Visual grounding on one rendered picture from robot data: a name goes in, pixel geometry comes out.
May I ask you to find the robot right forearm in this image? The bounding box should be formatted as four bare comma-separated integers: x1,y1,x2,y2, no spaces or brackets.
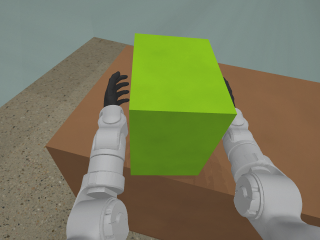
222,108,302,212

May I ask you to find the robot left hand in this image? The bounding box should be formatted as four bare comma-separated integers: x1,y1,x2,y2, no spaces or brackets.
103,71,130,107

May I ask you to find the carton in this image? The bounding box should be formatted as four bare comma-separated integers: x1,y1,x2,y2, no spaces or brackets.
129,33,237,176

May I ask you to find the left robot upper arm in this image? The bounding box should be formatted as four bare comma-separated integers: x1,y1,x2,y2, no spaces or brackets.
66,197,129,240

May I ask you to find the pedestal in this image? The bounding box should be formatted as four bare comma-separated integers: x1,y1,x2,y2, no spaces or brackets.
45,45,320,240

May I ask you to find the robot left forearm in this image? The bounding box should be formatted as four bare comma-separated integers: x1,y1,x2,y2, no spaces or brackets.
66,105,128,228

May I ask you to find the robot right hand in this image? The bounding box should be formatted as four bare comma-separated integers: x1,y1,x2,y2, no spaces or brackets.
223,77,236,108

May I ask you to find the right robot upper arm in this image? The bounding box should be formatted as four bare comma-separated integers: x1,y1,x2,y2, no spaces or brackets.
233,172,320,240

